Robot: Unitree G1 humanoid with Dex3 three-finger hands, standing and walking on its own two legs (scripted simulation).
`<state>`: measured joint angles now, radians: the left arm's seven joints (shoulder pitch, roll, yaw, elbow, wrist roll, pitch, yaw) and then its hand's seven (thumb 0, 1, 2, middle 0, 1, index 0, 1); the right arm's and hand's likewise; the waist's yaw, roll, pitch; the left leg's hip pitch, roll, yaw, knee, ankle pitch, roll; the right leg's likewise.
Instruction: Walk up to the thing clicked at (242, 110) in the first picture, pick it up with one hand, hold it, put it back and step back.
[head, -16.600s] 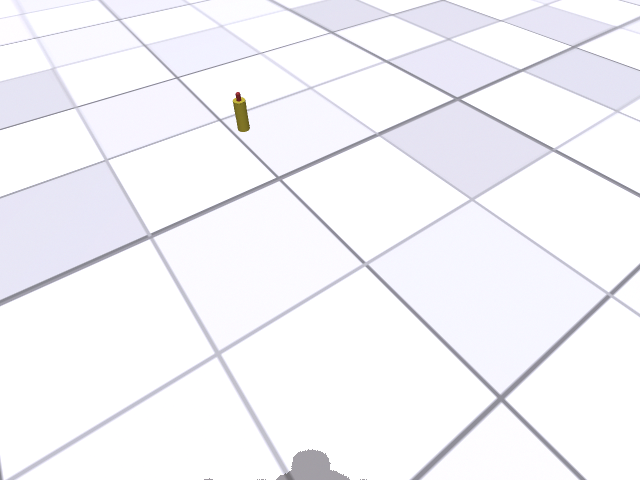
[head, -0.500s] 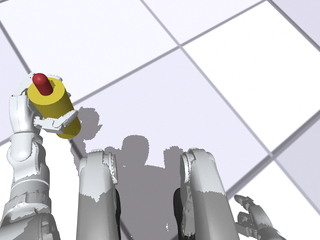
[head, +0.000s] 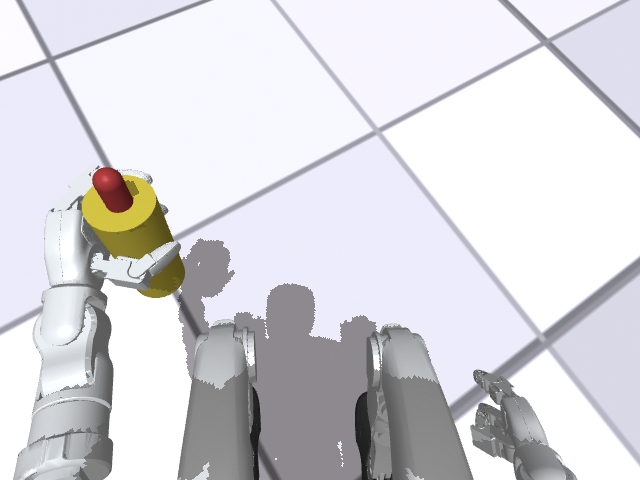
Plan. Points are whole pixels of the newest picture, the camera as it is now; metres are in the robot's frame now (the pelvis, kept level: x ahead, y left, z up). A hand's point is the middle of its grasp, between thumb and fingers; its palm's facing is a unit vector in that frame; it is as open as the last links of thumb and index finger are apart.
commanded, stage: lift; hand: left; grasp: from the side
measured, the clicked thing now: (137, 235) +0.39 +0.23 -0.01
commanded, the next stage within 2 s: hold in 1.52 s
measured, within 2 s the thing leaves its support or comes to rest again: neither
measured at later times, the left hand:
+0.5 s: hand (39, 147) +0.38 +0.22 +0.18, palm faces +0.17 -0.98 -0.05, open 9.8 cm
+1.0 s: hand out of the picture +0.38 +0.20 +0.25, palm faces +0.16 -0.99 -0.03, open 9.8 cm
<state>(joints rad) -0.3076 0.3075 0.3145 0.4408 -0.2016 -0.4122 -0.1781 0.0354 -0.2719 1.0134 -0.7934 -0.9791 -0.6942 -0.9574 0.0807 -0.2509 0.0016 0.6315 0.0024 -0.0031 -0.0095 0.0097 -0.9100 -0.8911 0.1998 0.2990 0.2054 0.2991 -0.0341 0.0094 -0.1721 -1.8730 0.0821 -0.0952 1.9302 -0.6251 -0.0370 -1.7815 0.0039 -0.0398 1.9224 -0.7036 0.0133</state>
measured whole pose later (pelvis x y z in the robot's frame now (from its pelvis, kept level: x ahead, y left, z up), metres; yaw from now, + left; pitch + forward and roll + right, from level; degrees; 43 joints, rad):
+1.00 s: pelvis +0.06 +0.01 +0.22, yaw +4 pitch +14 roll -2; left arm -0.14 0.22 0.14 0.41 -0.17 -0.34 -0.06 0.03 -0.27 1.01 -0.79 -0.98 -0.69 -0.96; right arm 0.22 -0.22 0.02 0.65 0.01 -0.03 -0.04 0.01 -0.91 -0.89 0.20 0.30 0.20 0.30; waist -0.03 0.02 -0.09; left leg -0.88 0.07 -0.03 1.10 -0.46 -0.03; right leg -0.80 -0.02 -0.04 1.07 -0.51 0.02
